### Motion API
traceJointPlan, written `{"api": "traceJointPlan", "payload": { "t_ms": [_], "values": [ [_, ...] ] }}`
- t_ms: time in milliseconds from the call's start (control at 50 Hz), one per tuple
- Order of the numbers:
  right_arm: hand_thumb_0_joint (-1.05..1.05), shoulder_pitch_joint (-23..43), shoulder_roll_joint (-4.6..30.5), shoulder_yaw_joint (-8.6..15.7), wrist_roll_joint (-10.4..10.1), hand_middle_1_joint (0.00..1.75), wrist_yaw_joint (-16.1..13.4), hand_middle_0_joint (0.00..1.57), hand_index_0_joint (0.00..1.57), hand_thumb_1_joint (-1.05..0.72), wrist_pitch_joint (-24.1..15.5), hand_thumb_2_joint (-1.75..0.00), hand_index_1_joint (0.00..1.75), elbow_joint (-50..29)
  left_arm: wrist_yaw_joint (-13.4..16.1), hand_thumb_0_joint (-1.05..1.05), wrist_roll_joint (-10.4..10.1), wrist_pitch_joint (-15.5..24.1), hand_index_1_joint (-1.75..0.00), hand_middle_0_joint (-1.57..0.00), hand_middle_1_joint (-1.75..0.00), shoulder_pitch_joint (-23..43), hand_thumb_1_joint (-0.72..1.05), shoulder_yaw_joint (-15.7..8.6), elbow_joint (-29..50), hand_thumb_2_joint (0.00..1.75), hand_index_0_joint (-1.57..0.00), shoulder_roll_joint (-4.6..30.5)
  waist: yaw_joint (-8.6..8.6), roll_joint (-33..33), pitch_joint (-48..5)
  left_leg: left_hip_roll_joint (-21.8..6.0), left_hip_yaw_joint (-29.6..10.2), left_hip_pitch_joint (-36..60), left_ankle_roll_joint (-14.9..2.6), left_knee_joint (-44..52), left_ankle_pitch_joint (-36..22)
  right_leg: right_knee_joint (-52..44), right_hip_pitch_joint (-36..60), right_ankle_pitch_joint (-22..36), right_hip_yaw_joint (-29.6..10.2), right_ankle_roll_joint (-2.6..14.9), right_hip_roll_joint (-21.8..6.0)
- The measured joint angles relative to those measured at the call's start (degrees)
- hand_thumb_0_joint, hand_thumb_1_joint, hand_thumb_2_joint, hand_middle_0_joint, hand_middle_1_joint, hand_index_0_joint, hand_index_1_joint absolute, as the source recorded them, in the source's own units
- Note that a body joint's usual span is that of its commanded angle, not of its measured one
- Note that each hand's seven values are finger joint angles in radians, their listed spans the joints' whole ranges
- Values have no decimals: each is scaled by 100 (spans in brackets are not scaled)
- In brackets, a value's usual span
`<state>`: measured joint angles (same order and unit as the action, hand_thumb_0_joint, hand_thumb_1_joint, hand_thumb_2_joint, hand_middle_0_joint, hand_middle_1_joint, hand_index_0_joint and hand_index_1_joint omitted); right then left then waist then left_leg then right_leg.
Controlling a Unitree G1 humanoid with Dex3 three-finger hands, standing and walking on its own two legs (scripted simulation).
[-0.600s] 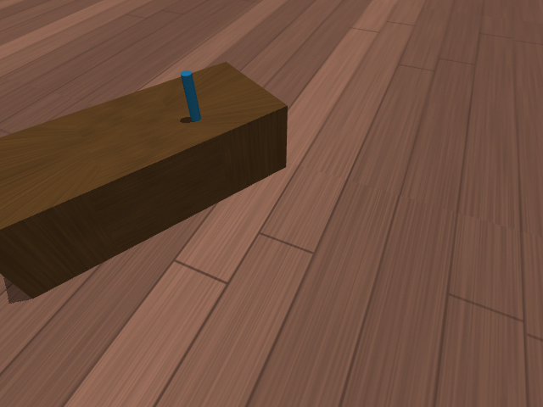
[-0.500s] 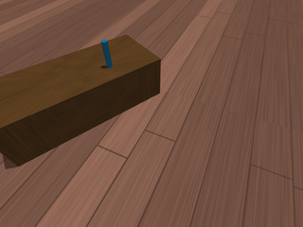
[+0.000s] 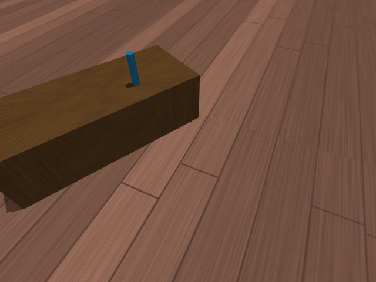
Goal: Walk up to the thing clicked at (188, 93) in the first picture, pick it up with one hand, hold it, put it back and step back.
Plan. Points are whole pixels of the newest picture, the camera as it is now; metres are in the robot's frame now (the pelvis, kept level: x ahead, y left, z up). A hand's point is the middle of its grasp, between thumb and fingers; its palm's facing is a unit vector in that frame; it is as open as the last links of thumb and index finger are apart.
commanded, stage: stand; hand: right
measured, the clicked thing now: (133, 69) +1.32 +0.38 -0.29
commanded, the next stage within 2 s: walk up in 0.52 s
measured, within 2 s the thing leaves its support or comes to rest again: neither
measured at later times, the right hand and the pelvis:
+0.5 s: hand out of the picture +0.07 -0.25 -0.16, palm faces -0.03 +0.94 -0.34, open 7.4 cm; pelvis +0.00 +0.00 +0.00, yaw +0 degrees
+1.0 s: hand (262, 251) +0.23 -0.16 -0.14, palm faces -0.24 +0.87 -0.42, open 7.4 cm; pelvis +0.11 +0.11 -0.02, yaw +16 degrees
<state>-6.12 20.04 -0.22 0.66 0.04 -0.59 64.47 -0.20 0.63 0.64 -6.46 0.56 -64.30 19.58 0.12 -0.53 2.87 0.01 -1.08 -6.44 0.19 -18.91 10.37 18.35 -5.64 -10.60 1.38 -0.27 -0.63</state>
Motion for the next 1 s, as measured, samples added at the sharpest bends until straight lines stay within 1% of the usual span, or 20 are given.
{"api": "traceJointPlan", "payload": {
  "t_ms": [520, 540, 560, 580, 620, 660, 700, 760, 800, 820, 840, 860, 880, 900, 920, 940, 960, 1000],
  "values": [
    [0, -29, 6, -5, -2, 30, 1, 21, 20, -91, 5, -90, 30, 24, 6, 1, 1, 3, -30, -20, -30, -28, 90, 2, 6, 90, -20, 16, -13, 7, 8, 2, 3, 29, -7, 38, 6, -68, 43, 11, -3, -11, -3],
    [0, -88, 15, 61, 17, 30, 59, 21, 20, -91, 35, -90, 30, -70, -40, 1, 11, 3, -30, -20, -30, -39, 90, -60, 66, 90, -21, 14, -40, -12, -6, 9, -56, -69, -62, -129, 147, 13, 7, -111, 57, 9, -3],
    [0, -190, 46, 134, 43, 30, 141, 21, 20, -91, 72, -90, 30, -197, -94, 1, 36, 37, -30, -20, -30, -59, 90, -146, 170, 90, -21, 17, -61, -47, -17, 10, -148, -231, -121, -453, 429, 126, -24, -264, 158, 41, 2],
    [0, -294, 75, 192, 77, 30, 212, 21, 20, -91, 125, -90, 30, -297, -131, 1, 72, 90, -30, -20, -30, -96, 90, -235, 301, 90, -21, 39, -60, -46, -49, 14, -147, -484, -183, -968, 732, 181, -48, -260, 262, 75, -20],
    [0, -456, 135, 293, 164, 30, 335, 21, 20, -91, 238, -90, 30, -446, -153, 1, 133, 176, -30, -20, -30, -176, 90, -379, 575, 90, -21, 101, 9, 2, -85, -54, 52, -1100, -168, -2150, 1011, 225, -46, -276, 440, 105, -109],
    [1, -563, 235, 397, 191, 30, 455, 21, 20, -91, 277, -90, 30, -590, -156, 1, 169, 231, -30, -20, -30, -261, 90, -461, 774, 90, -21, 165, 77, 14, -65, -210, 153, -1581, -92, -2820, 1049, 185, 48, -363, 587, 110, -189],
    [1, -636, 343, 501, 193, 30, 561, 21, 20, -91, 262, -90, 30, -739, -180, 1, 206, 253, -30, -20, -30, -360, 90, -513, 895, 90, -21, 268, 95, 29, -11, -415, 180, -1853, -22, -2886, 1047, 159, 200, -445, 729, 73, -282],
    [1, -702, 479, 629, 192, 30, 665, 21, 20, -91, 232, -90, 30, -910, -242, 1, 243, 240, -30, -20, -30, -508, 90, -571, 1014, 90, -21, 474, 114, 84, 49, -692, 213, -1977, 26, -2391, 804, 334, 386, -705, 918, -70, -461],
    [1, -752, 548, 691, 166, 30, 692, 20, 20, -91, 179, -90, 30, -998, -277, 1, 262, 199, -30, -20, -30, -595, 90, -605, 1046, 90, -21, 617, 130, 154, 39, -780, 332, -1893, 33, -2047, 492, 678, 424, -1040, 1005, -135, -632],
    [1, -791, 590, 718, 153, 30, 690, 20, 20, -91, 139, -90, 30, -1041, -285, 1, 269, 170, -30, -20, -30, -645, 90, -618, 1049, 90, -21, 675, 131, 183, 6, -775, 418, -1797, 28, -1935, 413, 938, 407, -1267, 1031, -121, -735],
    [1, -840, 652, 742, 143, 30, 674, 20, 20, -91, 87, -90, 30, -1090, -289, 1, 275, 138, -30, -20, -30, -710, 90, -623, 1061, 90, -21, 717, 129, 199, -46, -719, 484, -1672, 9, -1848, 418, 1291, 340, -1533, 1029, -65, -853],
    [1, -841, 674, 771, 136, 30, 625, 20, 20, -91, 25, -90, 30, -1128, -289, 1, 276, 104, -30, -20, -30, -751, 90, -633, 1063, 90, -21, 772, 111, 308, -38, -575, 557, -1661, 12, -2004, 347, 1842, 175, -1763, 902, 64, -1053],
    [1, -838, 676, 783, 137, 30, 557, 20, 20, -91, -41, -90, 30, -1195, -282, 1, 255, 51, -30, -20, -30, -746, 90, -640, 1042, 90, -21, 794, 66, 377, 5, -460, 597, -1711, -7, -2293, 525, 2643, -114, -1962, 608, 139, -1113],
    [0, -864, 652, 773, 94, 30, 502, 20, 20, -91, -99, -90, 30, -1258, -281, 1, 220, -7, -30, -20, -30, -707, 90, -619, 1012, 90, -20, 792, -19, 373, 33, -386, 553, -1737, -45, -2463, 684, 3426, -440, -2046, 301, 189, -960],
    [0, -915, 584, 739, 42, 30, 464, 20, 20, -91, -133, -90, 30, -1293, -287, 1, 187, -43, -30, -20, -30, -650, 90, -566, 996, 90, -20, 806, -82, 395, 46, -311, 507, -1684, -94, -2448, 752, 4052, -768, -1974, 68, 223, -780],
    [0, -970, 497, 676, 15, 30, 434, 20, 20, -91, -152, -90, 30, -1313, -297, 1, 142, -41, -30, -20, -30, -596, 90, -516, 1010, 90, -20, 824, -106, 448, 68, -240, 490, -1559, -132, -2312, 753, 4487, -1081, -1789, -60, 245, -660],
    [0, -1033, 412, 604, 11, 30, 407, 20, 20, -91, -166, -90, 30, -1333, -309, 2, 94, -10, -30, -20, -30, -555, 91, -477, 1045, 90, -20, 829, -118, 498, 95, -177, 475, -1402, -151, -2124, 718, 4702, -1355, -1586, -98, 254, -597],
    [0, -1194, 272, 472, -2, 30, 357, 20, 20, -91, -214, -90, 30, -1371, -348, 2, 38, 66, -30, -20, -30, -509, 91, -428, 1140, 90, -20, 794, -138, 548, 113, -72, 408, -1088, -146, -1721, 622, 4573, -1773, -1211, -59, 239, -568]
  ]
}}
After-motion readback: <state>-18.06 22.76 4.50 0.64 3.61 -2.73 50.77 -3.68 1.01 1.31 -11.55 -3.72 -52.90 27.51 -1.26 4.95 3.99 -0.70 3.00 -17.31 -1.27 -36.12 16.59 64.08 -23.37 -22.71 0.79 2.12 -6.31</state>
